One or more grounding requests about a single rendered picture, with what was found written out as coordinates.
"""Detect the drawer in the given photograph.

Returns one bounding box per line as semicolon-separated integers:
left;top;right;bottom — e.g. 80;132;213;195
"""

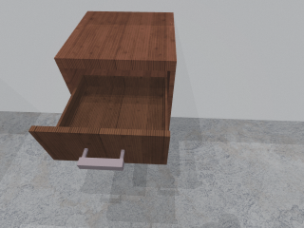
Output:
28;75;171;165

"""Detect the handle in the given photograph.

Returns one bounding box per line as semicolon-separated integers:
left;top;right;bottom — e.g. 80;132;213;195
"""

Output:
77;148;125;171

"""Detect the cabinet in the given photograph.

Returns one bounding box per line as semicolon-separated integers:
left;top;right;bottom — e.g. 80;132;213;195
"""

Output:
54;10;177;164

